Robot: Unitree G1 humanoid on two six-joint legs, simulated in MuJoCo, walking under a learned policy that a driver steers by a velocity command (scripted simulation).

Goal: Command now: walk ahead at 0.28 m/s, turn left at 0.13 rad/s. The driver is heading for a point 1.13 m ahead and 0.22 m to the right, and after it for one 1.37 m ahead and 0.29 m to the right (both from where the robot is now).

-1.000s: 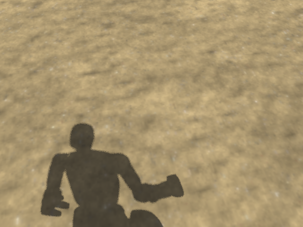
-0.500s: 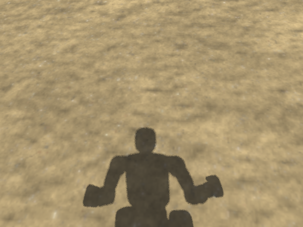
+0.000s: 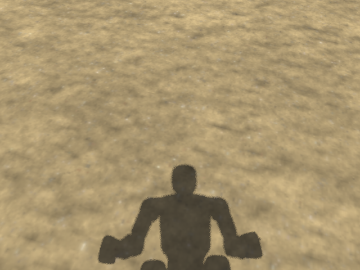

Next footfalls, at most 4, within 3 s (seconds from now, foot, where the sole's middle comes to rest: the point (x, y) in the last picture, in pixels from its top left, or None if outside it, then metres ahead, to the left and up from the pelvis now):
0.26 right None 0.17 -0.15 -0.78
0.80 left None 0.52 0.07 -0.78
1.26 right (214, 212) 0.76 -0.15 -0.78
1.54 left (153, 229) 0.68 0.10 -0.78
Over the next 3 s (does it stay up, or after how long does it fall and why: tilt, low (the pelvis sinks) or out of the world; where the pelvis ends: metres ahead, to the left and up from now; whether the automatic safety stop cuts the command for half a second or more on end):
stays up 1.06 -0.18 -0.01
